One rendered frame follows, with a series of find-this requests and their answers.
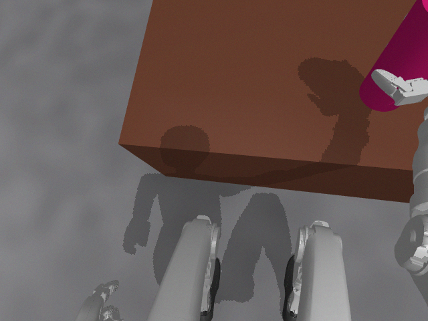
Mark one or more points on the left robot hand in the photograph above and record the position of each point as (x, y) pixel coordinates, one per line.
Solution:
(92, 308)

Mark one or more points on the right robot arm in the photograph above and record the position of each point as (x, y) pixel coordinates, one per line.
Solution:
(411, 249)

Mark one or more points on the right robot hand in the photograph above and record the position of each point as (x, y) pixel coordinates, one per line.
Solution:
(410, 91)

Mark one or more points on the bottle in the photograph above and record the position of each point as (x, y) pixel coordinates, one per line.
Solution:
(406, 55)

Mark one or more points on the right robot foot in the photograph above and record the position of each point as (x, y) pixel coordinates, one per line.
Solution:
(287, 314)

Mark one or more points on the left robot foot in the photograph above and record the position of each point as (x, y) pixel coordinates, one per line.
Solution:
(208, 315)

